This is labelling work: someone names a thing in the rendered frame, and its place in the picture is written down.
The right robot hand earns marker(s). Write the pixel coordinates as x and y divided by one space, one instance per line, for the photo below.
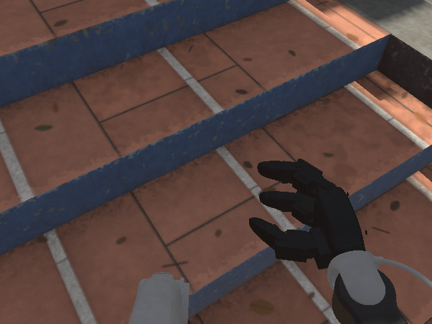
317 203

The robot right forearm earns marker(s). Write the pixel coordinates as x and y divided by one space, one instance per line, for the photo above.
362 294

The left robot thigh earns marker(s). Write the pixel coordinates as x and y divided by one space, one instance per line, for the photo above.
161 300

